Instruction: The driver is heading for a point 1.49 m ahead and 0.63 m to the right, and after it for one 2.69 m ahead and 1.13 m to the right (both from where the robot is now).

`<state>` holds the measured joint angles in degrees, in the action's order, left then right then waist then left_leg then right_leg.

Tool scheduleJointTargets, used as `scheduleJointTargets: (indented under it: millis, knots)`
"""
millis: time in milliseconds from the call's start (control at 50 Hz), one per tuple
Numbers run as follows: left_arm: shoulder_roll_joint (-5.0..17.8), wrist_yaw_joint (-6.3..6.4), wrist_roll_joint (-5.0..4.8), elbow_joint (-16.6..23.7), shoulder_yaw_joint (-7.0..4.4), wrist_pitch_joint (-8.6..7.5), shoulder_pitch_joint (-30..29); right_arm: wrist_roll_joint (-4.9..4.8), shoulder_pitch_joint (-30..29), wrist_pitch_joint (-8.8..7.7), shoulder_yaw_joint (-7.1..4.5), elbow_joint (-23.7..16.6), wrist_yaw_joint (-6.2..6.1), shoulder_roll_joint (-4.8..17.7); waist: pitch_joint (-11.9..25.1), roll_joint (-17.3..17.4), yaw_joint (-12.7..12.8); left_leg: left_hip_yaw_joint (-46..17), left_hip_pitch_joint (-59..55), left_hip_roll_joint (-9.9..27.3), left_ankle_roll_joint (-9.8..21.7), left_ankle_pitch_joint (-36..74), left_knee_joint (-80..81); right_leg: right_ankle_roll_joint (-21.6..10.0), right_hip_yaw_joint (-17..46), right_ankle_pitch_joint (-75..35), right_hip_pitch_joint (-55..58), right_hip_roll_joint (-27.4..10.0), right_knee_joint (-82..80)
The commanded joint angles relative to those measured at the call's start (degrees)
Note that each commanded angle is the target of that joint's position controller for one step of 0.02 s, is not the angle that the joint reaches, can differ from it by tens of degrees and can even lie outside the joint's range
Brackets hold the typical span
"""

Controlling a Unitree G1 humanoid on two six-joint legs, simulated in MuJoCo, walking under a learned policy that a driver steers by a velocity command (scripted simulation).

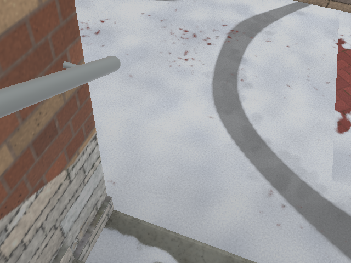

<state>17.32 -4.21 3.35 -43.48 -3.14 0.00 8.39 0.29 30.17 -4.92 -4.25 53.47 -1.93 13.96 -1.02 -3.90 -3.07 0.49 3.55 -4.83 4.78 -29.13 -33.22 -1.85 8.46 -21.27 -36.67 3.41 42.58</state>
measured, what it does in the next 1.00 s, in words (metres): goes down, turning right: right foot 0.15 m lower, then left foot 0.15 m lower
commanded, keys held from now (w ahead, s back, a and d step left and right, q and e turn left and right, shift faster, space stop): w+e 1.00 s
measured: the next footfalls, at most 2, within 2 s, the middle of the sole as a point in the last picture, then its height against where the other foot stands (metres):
right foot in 0.22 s outside the picture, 0.15 m lower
left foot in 0.76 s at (164, 257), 0.15 m lower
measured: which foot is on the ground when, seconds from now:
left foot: down 0.00-0.22, up 0.24-0.74, down 0.76-1.00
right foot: up 0.00-0.20, down 0.22-0.78, up 0.80-1.00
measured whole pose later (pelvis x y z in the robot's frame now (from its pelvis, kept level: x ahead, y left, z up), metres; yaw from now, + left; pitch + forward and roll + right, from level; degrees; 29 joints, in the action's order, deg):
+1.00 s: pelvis +0.62 -0.08 -0.30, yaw -34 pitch -1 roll +0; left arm 15.7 -0.5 2.2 -51.8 -3.4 0.5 15.5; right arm -0.7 25.0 -5.7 -3.0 54.2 -1.0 10.8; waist -1.2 -4.5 1.9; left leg 4.4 11.9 -4.0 5.2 -23.4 -35.6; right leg -4.3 6.5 11.6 -41.0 1.8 76.8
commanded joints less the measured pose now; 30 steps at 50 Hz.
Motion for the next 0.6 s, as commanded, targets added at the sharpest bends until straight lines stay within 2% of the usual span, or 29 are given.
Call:
scheduleJointTargets:
  millis: [20,40,60,100,120,140,160,180,200,220,240,260,280,300,320,340,360,380,400,420,440,460,480,500,520,540,560,580,600]
  knots:
    - [2.66,-0.13,1.0,6.33,-0.61,-1.44,-11.24,1.14,3.2,-1.27,-1.11,-1.9,-1.24,6.36,-6.07,4.68,-3.51,-10.29,-0.39,14.68,3.74,21.97,0.43,-1.22,1.35,-2.15,-7.81,-0.53,-2.61]
    - [1.68,-0.32,0.96,7.3,-0.3,-1.3,-12.03,1.0,3.96,-1.37,-0.76,-1.88,-1.86,5.48,-6.64,4.73,-4.39,-9.86,-1.74,14.09,3.66,24.64,-0.94,-1.46,1.36,-2.17,-8.29,-0.42,-4.82]
    - [0.72,-0.46,-0.01,8.47,-0.08,-0.98,-14.63,1.53,5.04,-1.68,-0.33,-1.51,-2.13,4.5,-8.76,6.03,-5.57,-9.7,-1.71,13.32,3.79,24.4,-1.15,-1.7,0.66,-2.01,-8.68,-0.82,-7.51]
    - [-0.3,-0.34,-0.44,8.43,0.51,-1.08,-16.57,1.49,5.03,-1.4,0.11,-1.39,-2.73,4.15,-11.68,3.76,-7.18,-7.65,-1.04,12.58,2.56,28.19,-3.67,-1.68,-3.05,-0.99,-5.88,-1.47,-14.88]
    - [-1.64,-0.08,-1.08,9.02,1.1,-0.73,-17.21,1.33,4.98,-0.87,0.52,-0.85,-3.03,3.59,-12.29,3.51,-6.74,-6.59,2.65,12.95,2.34,29.96,-4.18,-1.91,-5.69,-0.75,0.06,-2.79,-17.09]
    - [-2.57,-0.49,-0.88,8.04,1.42,-0.57,-13.92,0.85,5.76,-0.19,1.2,0.14,-3.52,2.05,-12.85,3.28,-5.77,-5.9,6.38,13.6,2.3,36.26,-7.34,-2.45,-6.53,1.4,6.51,-3.62,-17.9]
    - [-2.22,-0.1,-1.11,5.88,1.4,-0.32,-8.88,1.17,4.96,0.71,1.15,0.28,-3.67,2.69,-11.04,2.99,-3.73,-3.88,5.69,13.21,1.51,43.38,-14.15,-3.1,-9.33,4.39,10.83,-2.47,-19.1]
    - [-0.87,0.54,-1.07,2.86,0.85,-0.11,-0.78,1.5,4.36,0.96,0.95,-0.25,-3.54,4.51,-6.7,3.66,-0.7,-3.04,5.63,13.12,1.6,51.82,-23.74,-4.2,-10.9,8.5,18.91,-0.83,-19.54]
    - [-0.03,1.52,-1.89,-1.06,0.1,0.23,8.77,1.51,2.26,1.21,0.73,-0.84,-3.33,5.4,-2.37,4.84,3.35,-3.54,9.1,12.24,2.09,49.96,-37.16,-5.54,-10.13,8.58,27.91,-1.34,-20.91]
    - [3.01,2.3,-0.94,-4.19,-1.15,0.21,19.27,1.2,-2.23,0.67,-0.14,-2.52,-2.15,7.53,1.59,-2.61,10.2,2.42,19.69,6.87,-0.6,37.64,-58.77,-8.66,-8.67,2.24,42.57,-2.14,-23.24]
    - [8.52,1.64,-0.52,-3.48,-2.3,-0.05,23.78,-0.15,0.01,0.74,0.23,-4.87,-1.37,3.2,12.47,-12.96,8.2,5.2,49.15,1.23,-4.9,-22.36,-88.6,-17.58,5.26,-35.87,71.79,-18.16,3.16]
    - [9.22,1.68,-4.73,-1.53,-2.64,-0.18,27.55,-0.24,-0.69,1.07,0.37,-7.18,-0.98,7.16,25.38,-4.43,11.83,0.38,55.43,4.56,-4.66,-18.31,-90.52,-23.9,15.65,-38.39,80.07,-23.59,2.64]
    - [9.85,2.98,-4.52,-0.94,-3.49,-0.6,24.01,-0.51,-3.7,0.41,0.47,-8.81,-1.06,8.57,24.73,0.84,12.41,-1.08,62.1,4.13,-4.4,-12.43,-87.03,-28.82,24.57,-10.78,76.81,-26.72,-8.47]
    - [6.82,4.89,-3.73,0.19,-2.64,-0.28,18.55,1.29,-9.89,0.61,0.8,-8.86,-1.78,5.82,14.16,7.38,9.42,-1.9,63.14,7.07,-4.38,-7.72,-77.22,-25.46,25.4,7.09,62.17,-24.01,-17.07]
    - [5.93,5.54,-3.36,-0.14,-2.04,-0.46,16.48,2.69,-11.59,1.55,0.81,-8.63,-1.69,4.16,7.81,7.95,6.47,-2.02,59.33,7.59,-4.08,-7.12,-73.29,-23.83,26.41,11.68,50.0,-22.73,-18.82]
    - [4.56,4.86,-1.91,0.1,-1.2,-1.5,15.24,3.55,-10.7,2.82,0.81,-7.83,-1.26,3.01,2.34,10.98,2.96,-5.13,53.61,10.22,-3.11,-4.82,-64.68,-22.07,24.65,13.95,36.64,-21.3,-17.98]
    - [2.34,4.22,-2.2,-0.68,-0.03,-2.84,14.58,2.85,-11.02,4.05,0.45,-7.42,-0.99,1.97,-0.75,11.35,0.59,-6.92,47.27,11.15,-2.78,8.19,-51.12,-18.22,18.27,12.35,25.55,-15.76,-18.3]
    - [1.44,4.44,-2.69,-0.46,0.3,-4.19,12.58,2.95,-11.92,4.36,0.11,-7.85,-0.79,1.84,-1.44,8.25,-0.63,-5.64,39.78,10.86,-4.21,15.92,-39.63,-15.89,15.48,8.23,18.23,-11.76,-21.25]
    - [2.4,4.43,-3.68,-0.52,0.13,-4.28,11.81,3.2,-17.79,4.52,0.1,-10.58,-0.22,1.74,-1.53,6.83,0.29,-2.75,33.74,9.35,-5.87,22.85,-28.98,-14.76,12.58,5.29,12.07,-8.17,-22.6]
    - [3.29,4.85,-4.35,-1.08,-0.42,-4.09,12.2,3.31,-18.43,4.69,0.69,-10.82,0.29,0.83,0.91,2.17,-0.15,-1.53,29.3,8.5,-6.5,26.82,-26.46,-14.64,11.29,-1.25,10.69,-6.8,-21.9]
    - [3.6,5.14,-3.59,-2.75,-1.1,-3.5,13.9,3.64,-11.88,5.13,0.88,-8.05,0.76,-0.22,4.87,-1.72,-0.94,-2.43,29.26,8.79,-6.03,31.98,-31.18,-15.02,12.14,-8.85,15.44,-7.35,-17.88]
    - [2.65,5.25,-3.54,-1.98,-1.07,-3.21,13.97,2.85,-10.8,5.09,0.58,-7.54,1.1,0.91,6.46,-0.43,-0.99,-1.65,30.68,8.64,-5.77,35.43,-31.03,-14.71,10.77,-7.77,17.9,-6.52,-16.07]
    - [1.29,5.4,-4.19,-4.14,-0.47,-3.86,18.76,2.09,-18.13,4.55,0.48,-10.17,0.65,1.85,4.33,0.08,1.9,-5.09,38.03,8.92,-5.3,40.43,-24.33,-15.17,14.36,3.78,23.1,-4.74,-16.48]
    - [1.31,5.36,-4.13,-4.95,-0.42,-4.19,20.91,2.54,-23.54,4.25,0.48,-11.92,0.12,2.1,2.2,0.28,4.1,-5.64,43.9,9.28,-4.93,40.48,-21.71,-16.04,17.95,10.31,27.92,-5.57,-16.0]
    - [1.16,5.38,-4.92,-5.38,-0.75,-3.99,22.51,3.25,-28.57,3.74,0.73,-13.44,0.46,3.53,0.59,4.17,6.18,-6.1,44.9,9.57,-4.71,46.1,-14.54,-15.1,17.72,20.23,29.41,-3.89,-14.63]
    - [0.77,5.56,-4.44,-5.19,-0.38,-3.36,23.42,3.16,-30.36,3.44,0.96,-12.96,1.03,2.35,-0.1,2.3,7.39,-5.32,41.88,8.49,-4.86,48.71,-11.71,-14.45,18.12,27.71,26.48,-2.91,-13.26]
    - [-0.18,5.49,-4.05,-4.43,-0.19,-2.78,22.97,3.13,-31.89,3.05,1.52,-13.74,1.31,1.33,-0.71,0.57,8.12,-4.92,40.0,8.21,-5.61,48.28,-9.78,-14.27,18.77,29.19,24.87,-1.97,-12.52]
    - [-0.41,5.16,-3.75,-3.49,0.0,-2.41,21.71,2.68,-33.26,3.02,1.4,-14.87,1.18,2.31,-0.78,1.56,9.0,-5.04,36.79,6.97,-5.81,48.54,-8.63,-13.56,19.19,28.72,23.73,-1.31,-10.74]
    - [-0.28,5.11,-3.43,-3.68,-0.01,-2.31,22.24,1.95,-32.11,2.48,1.64,-14.55,1.07,1.82,-1.5,0.91,8.63,-4.35,33.47,6.28,-5.65,49.95,-4.88,-13.47,19.91,29.09,21.62,-1.1,-8.85]
Keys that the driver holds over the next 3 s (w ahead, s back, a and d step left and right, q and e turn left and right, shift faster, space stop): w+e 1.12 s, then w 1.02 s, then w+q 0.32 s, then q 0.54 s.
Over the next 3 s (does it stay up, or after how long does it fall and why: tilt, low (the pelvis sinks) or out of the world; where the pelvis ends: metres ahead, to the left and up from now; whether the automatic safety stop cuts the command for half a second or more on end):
stays up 1.38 -0.73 -0.43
